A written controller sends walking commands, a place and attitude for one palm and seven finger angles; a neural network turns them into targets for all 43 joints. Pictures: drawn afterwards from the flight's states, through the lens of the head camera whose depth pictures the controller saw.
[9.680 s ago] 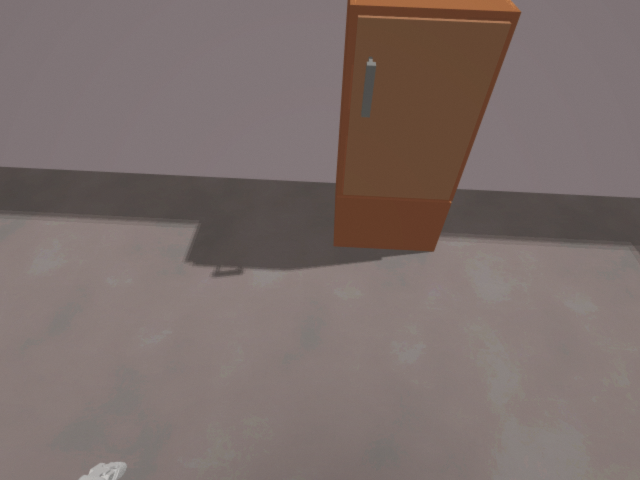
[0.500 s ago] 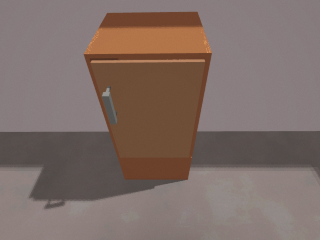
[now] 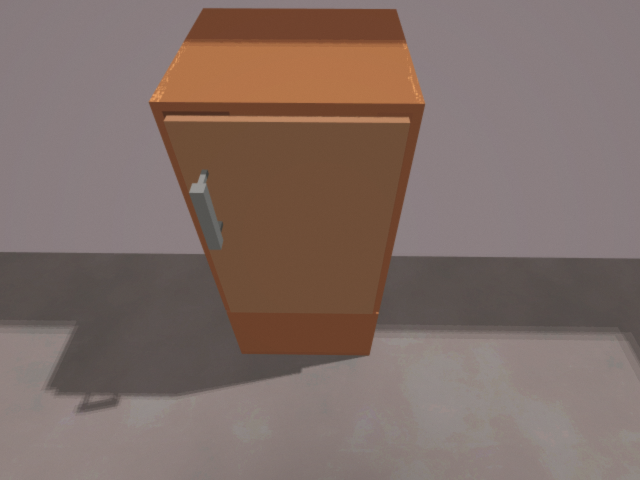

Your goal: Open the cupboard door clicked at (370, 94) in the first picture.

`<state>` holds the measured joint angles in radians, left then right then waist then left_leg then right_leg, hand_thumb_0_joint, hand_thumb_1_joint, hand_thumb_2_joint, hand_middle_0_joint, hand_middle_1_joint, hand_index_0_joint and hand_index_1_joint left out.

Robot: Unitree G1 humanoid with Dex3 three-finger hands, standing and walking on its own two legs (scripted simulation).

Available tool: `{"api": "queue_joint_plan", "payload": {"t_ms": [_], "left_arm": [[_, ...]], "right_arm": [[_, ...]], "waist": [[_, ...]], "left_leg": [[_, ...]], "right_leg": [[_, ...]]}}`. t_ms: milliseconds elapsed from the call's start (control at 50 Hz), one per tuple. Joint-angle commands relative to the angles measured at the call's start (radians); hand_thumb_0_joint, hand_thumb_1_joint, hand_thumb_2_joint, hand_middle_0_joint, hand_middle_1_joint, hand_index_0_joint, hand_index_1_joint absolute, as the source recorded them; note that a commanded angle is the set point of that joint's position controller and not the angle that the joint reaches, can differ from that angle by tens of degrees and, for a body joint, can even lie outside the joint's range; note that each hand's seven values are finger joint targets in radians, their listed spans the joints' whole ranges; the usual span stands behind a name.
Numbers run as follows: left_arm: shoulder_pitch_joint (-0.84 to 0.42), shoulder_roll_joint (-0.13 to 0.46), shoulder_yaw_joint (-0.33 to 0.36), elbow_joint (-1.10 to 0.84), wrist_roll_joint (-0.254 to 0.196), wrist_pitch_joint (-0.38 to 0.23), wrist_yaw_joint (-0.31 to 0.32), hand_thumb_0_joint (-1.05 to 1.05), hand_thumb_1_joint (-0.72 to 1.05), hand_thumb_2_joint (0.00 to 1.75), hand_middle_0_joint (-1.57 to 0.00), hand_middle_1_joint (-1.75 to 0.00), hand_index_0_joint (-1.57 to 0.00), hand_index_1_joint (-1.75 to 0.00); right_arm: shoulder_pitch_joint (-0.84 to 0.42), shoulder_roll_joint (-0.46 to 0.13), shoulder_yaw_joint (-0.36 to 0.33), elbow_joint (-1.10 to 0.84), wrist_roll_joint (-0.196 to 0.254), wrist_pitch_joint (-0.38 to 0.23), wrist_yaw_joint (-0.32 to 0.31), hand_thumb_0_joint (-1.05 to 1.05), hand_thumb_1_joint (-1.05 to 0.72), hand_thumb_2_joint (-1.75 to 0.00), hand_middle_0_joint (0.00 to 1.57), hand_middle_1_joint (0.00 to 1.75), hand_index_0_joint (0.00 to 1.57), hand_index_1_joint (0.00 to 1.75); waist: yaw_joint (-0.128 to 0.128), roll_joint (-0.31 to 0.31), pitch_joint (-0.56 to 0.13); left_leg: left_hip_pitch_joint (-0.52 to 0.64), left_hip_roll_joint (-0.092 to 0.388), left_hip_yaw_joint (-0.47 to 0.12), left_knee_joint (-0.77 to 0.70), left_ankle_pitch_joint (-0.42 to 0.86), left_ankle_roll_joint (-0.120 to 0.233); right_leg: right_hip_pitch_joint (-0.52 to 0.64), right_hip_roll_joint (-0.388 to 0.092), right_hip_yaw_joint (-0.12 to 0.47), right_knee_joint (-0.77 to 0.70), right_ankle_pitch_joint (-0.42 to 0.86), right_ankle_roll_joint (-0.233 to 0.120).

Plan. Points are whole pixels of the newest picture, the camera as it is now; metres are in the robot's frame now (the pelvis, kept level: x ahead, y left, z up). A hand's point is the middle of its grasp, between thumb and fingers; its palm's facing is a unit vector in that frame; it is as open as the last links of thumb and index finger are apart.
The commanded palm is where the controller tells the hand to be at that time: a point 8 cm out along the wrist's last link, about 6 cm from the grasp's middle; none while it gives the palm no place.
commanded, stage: look again from close up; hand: left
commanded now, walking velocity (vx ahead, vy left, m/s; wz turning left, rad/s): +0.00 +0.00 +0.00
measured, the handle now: (210, 210) +0.56 +0.24 -0.03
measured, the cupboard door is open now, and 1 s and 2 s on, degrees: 0 0 0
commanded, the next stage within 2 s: raise the hand with hooked fingers in 0.16 s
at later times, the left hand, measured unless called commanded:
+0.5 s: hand (186, 401) +0.21 +0.18 -0.01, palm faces +0.16 -0.99 -0.04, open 7.6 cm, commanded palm +0.12 +0.23 -0.06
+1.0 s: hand (171, 431) +0.19 +0.20 -0.05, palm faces -0.02 -1.00 -0.05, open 10.5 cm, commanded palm +0.15 +0.27 -0.05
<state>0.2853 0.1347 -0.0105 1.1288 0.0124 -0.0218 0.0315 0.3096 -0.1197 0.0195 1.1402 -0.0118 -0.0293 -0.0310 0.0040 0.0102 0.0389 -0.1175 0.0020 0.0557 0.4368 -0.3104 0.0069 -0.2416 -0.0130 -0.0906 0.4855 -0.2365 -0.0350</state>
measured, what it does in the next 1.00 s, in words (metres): lowers itself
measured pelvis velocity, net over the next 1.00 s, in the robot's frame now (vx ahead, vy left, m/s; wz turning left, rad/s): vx -0.05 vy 0.00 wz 0.03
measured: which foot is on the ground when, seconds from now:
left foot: down 0.00-1.00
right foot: down 0.00-1.00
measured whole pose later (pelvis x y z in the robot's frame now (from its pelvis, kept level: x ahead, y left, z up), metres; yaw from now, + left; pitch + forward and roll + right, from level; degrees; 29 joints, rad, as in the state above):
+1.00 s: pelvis -0.05 +0.00 -0.09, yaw +2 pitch +16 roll -2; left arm 0.28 0.27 0.20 0.04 -0.28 -0.33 -0.33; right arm 0.23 -0.18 0.06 0.55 0.03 -0.19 -0.03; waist 0.01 0.02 -0.12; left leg -0.90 0.03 -0.01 1.20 -0.58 0.01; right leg -0.96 -0.04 -0.15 1.12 -0.44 -0.05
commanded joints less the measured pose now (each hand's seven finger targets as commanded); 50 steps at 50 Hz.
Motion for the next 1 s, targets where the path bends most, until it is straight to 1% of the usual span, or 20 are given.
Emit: {"api": "queue_joint_plan", "payload": {"t_ms": [0, 220, 240, 260, 280, 300, 320, 340, 380, 400, 440, 480, 500, 520, 620, 680, 720, 780, 900, 980], "left_arm": [[0.060, 0.083, 0.019, -0.030, -0.001, -0.012, 0.004, 0.00, 0.90, 0.90, -0.20, -0.30, -0.20, -0.30], [0.050, 0.100, 0.024, -0.039, -0.001, -0.013, 0.005, 0.00, 0.90, 0.90, -0.20, -0.30, -0.20, -0.30], [0.173, 0.147, 0.037, 0.014, 0.003, -0.023, 0.050, 0.00, 0.90, 0.90, -0.20, -0.30, -0.20, -0.30], [-0.620, 0.335, 0.096, -1.538, -0.208, -0.247, 0.032, 0.00, 0.88, 0.89, -0.20, -0.32, -0.20, -0.32], [-0.183, 0.286, 0.129, -1.267, -0.113, -0.191, 0.088, 0.00, 0.85, 0.88, -0.20, -0.33, -0.20, -0.33], [0.078, 0.062, 0.014, -1.102, -0.149, -0.058, 0.111, 0.00, 0.83, 0.87, -0.21, -0.34, -0.21, -0.34], [0.066, -0.026, -0.025, -1.063, -0.167, -0.054, 0.085, 0.00, 0.81, 0.86, -0.21, -0.36, -0.21, -0.36], [-0.036, 0.057, 0.040, -1.114, -0.174, -0.109, 0.069, 0.00, 0.78, 0.85, -0.21, -0.37, -0.21, -0.37], [0.139, 0.041, 0.096, -1.014, -0.173, -0.223, 0.000, 0.00, 0.74, 0.83, -0.21, -0.40, -0.21, -0.40], [0.247, 0.030, 0.113, -0.955, -0.184, -0.283, -0.053, 0.00, 0.71, 0.82, -0.21, -0.42, -0.21, -0.42], [0.343, -0.018, 0.116, -0.947, -0.225, -0.441, -0.168, 0.00, 0.67, 0.80, -0.22, -0.45, -0.22, -0.45], [0.330, 0.028, 0.167, -0.977, -0.259, -0.610, -0.292, 0.00, 0.62, 0.78, -0.22, -0.48, -0.22, -0.48], [0.347, 0.084, 0.225, -0.946, -0.264, -0.656, -0.346, 0.00, 0.60, 0.77, -0.22, -0.50, -0.22, -0.50], [0.334, 0.122, 0.254, -0.985, -0.267, -0.663, -0.369, 0.00, 0.57, 0.76, -0.22, -0.51, -0.22, -0.51], [0.090, 0.181, 0.258, -1.269, -0.295, -0.525, -0.329, 0.00, 0.46, 0.71, -0.23, -0.58, -0.23, -0.58], [0.024, 0.171, 0.232, -1.462, -0.259, -0.543, -0.261, 0.00, 0.39, 0.68, -0.24, -0.63, -0.24, -0.63], [-0.052, 0.183, 0.206, -1.525, -0.247, -0.561, -0.259, 0.00, 0.34, 0.66, -0.24, -0.66, -0.24, -0.66], [-0.065, 0.185, 0.185, -1.428, -0.251, -0.541, -0.298, 0.00, 0.27, 0.63, -0.25, -0.70, -0.25, -0.70], [0.012, 0.253, 0.298, -1.235, -0.317, -0.365, -0.369, 0.00, 0.13, 0.57, -0.25, -0.80, -0.25, -0.80], [-0.004, 0.266, 0.350, -1.271, -0.336, -0.353, -0.326, 0.00, 0.04, 0.53, -0.26, -0.86, -0.26, -0.86]], "right_arm": [[0.086, -0.080, -0.015, -0.016, 0.000, -0.008, -0.008, 0.00, -0.90, -0.90, 0.20, 0.30, 0.20, 0.30], [0.069, -0.092, -0.019, -0.013, -0.001, -0.010, -0.011, 0.00, -0.90, -0.90, 0.20, 0.30, 0.20, 0.30], [-0.063, -0.137, -0.039, -0.089, 0.011, -0.012, -0.005, 0.00, -0.90, -0.90, 0.20, 0.30, 0.20, 0.30], [-0.049, -0.318, -0.046, -0.444, 0.059, -0.180, -0.045, 0.00, -0.90, -0.90, 0.20, 0.30, 0.20, 0.30], [-0.126, -0.227, -0.039, -0.393, 0.036, -0.253, -0.078, 0.00, -0.90, -0.90, 0.20, 0.30, 0.20, 0.30], [-0.125, -0.185, -0.055, -0.400, 0.061, -0.279, -0.074, 0.00, -0.90, -0.90, 0.20, 0.30, 0.20, 0.30], [-0.098, -0.207, -0.054, -0.377, 0.059, -0.285, -0.067, 0.00, -0.90, -0.90, 0.20, 0.30, 0.20, 0.30], [-0.122, -0.251, -0.073, -0.436, 0.047, -0.303, -0.057, 0.00, -0.90, -0.90, 0.20, 0.30, 0.20, 0.30], [-0.103, -0.254, -0.098, -0.497, 0.012, -0.318, -0.039, 0.00, -0.90, -0.90, 0.20, 0.30, 0.20, 0.30], [-0.115, -0.249, -0.104, -0.542, 0.018, -0.325, -0.020, 0.00, -0.90, -0.90, 0.20, 0.30, 0.20, 0.30], [-0.147, -0.235, -0.114, -0.607, 0.012, -0.327, 0.012, 0.00, -0.90, -0.90, 0.20, 0.30, 0.20, 0.30], [-0.179, -0.244, -0.125, -0.657, 0.009, -0.323, 0.040, 0.00, -0.90, -0.90, 0.20, 0.30, 0.20, 0.30], [-0.174, -0.251, -0.134, -0.680, 0.009, -0.313, 0.055, 0.00, -0.90, -0.90, 0.20, 0.30, 0.20, 0.30], [-0.192, -0.258, -0.135, -0.719, 0.013, -0.299, 0.058, 0.00, -0.90, -0.90, 0.20, 0.30, 0.20, 0.30], [-0.199, -0.255, -0.120, -0.862, 0.034, -0.228, 0.025, 0.00, -0.90, -0.90, 0.20, 0.30, 0.20, 0.30], [-0.120, -0.237, -0.106, -0.847, 0.023, -0.216, 0.010, 0.00, -0.90, -0.90, 0.20, 0.30, 0.20, 0.30], [-0.107, -0.241, -0.094, -0.823, 0.014, -0.217, -0.001, 0.00, -0.90, -0.90, 0.20, 0.30, 0.20, 0.30], [-0.109, -0.247, -0.074, -0.782, 0.021, -0.233, -0.011, 0.00, -0.90, -0.90, 0.20, 0.30, 0.20, 0.30], [-0.148, -0.250, -0.057, -0.784, 0.049, -0.235, -0.028, 0.00, -0.90, -0.90, 0.20, 0.30, 0.20, 0.30], [-0.136, -0.232, -0.057, -0.783, 0.047, -0.241, -0.029, 0.00, -0.90, -0.90, 0.20, 0.30, 0.20, 0.30]], "waist": [[-0.004, -0.014, 0.028], [-0.001, -0.006, 0.011], [0.057, -0.093, 0.004], [-0.081, 0.127, -0.484], [0.006, 0.275, -0.465], [-0.020, 0.196, -0.243], [-0.038, 0.034, -0.084], [-0.063, -0.064, -0.016], [-0.029, -0.207, -0.095], [0.013, -0.163, -0.107], [0.049, -0.225, -0.167], [0.054, -0.167, -0.220], [0.068, -0.076, -0.229], [0.083, -0.076, -0.290], [0.044, -0.012, -0.348], [-0.002, 0.092, -0.430], [-0.036, 0.087, -0.452], [-0.063, 0.078, -0.389], [0.003, 0.005, -0.417], [0.013, -0.016, -0.432]], "left_leg": [[-0.105, 0.101, -0.075, -0.084, 0.163, 0.027], [-0.080, 0.104, -0.071, -0.074, 0.217, 0.024], [-0.141, 0.107, -0.009, 0.170, 0.246, -0.008], [0.064, -0.002, -0.044, 0.006, 0.355, 0.025], [0.075, 0.016, -0.028, -0.010, 0.483, 0.026], [-0.039, 0.033, -0.069, -0.013, 0.485, -0.017], [-0.115, 0.033, -0.071, 0.020, 0.414, -0.003], [-0.188, 0.015, -0.098, 0.070, 0.312, 0.010], [-0.296, -0.002, -0.079, 0.172, 0.211, 0.012], [-0.357, -0.016, -0.069, 0.218, 0.189, 0.001], [-0.499, -0.024, -0.048, 0.321, 0.133, -0.015], [-0.620, -0.041, -0.033, 0.435, 0.085, -0.026], [-0.647, -0.047, -0.028, 0.484, 0.086, -0.030], [-0.692, -0.050, -0.016, 0.510, 0.081, -0.021], [-0.787, -0.044, -0.024, 0.574, -0.073, 0.007], [-0.685, -0.014, -0.058, 0.600, 0.033, 0.017], [-0.673, -0.002, -0.075, 0.630, 0.053, 0.021], [-0.728, 0.002, -0.094, 0.633, -0.012, 0.017], [-0.777, -0.012, -0.098, 0.565, -0.063, 0.015], [-0.763, -0.014, -0.089, 0.530, -0.037, 0.015]], "right_leg": [[0.080, -0.108, 0.125, -0.069, 0.201, -0.018], [0.104, -0.113, 0.122, -0.059, 0.275, -0.021], [0.114, -0.170, 0.188, -0.036, 0.808, 0.025], [0.207, -0.091, 0.166, 0.026, 0.572, -0.006], [0.177, -0.021, 0.121, 0.052, 0.321, -0.028], [0.043, -0.008, 0.058, 0.044, 0.147, -0.017], [-0.051, -0.006, 0.017, 0.029, 0.158, 0.003], [-0.121, -0.007, 0.012, 0.036, 0.140, 0.011], [-0.205, -0.005, -0.010, 0.108, 0.057, 0.021], [-0.214, -0.009, 0.001, 0.160, 0.047, 0.013], [-0.258, -0.005, 0.007, 0.284, 0.040, 0.010], [-0.314, -0.010, 0.040, 0.392, 0.053, 0.001], [-0.331, -0.018, 0.073, 0.436, 0.064, -0.013], [-0.333, -0.021, 0.080, 0.470, 0.061, -0.013], [-0.402, -0.018, 0.171, 0.439, -0.214, 0.003], [-0.436, 0.002, 0.109, 0.501, -0.045, 0.001], [-0.475, 0.010, 0.098, 0.522, -0.024, 0.002], [-0.517, 0.013, 0.084, 0.503, -0.109, 0.007], [-0.395, 0.008, 0.090, 0.436, -0.226, 0.012], [-0.347, -0.005, 0.094, 0.403, -0.222, 0.022]]}}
